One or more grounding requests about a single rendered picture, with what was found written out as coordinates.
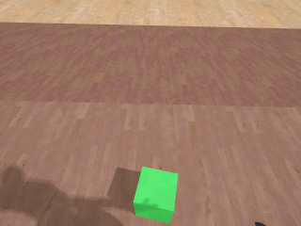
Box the carton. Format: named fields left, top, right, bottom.
left=134, top=167, right=179, bottom=224

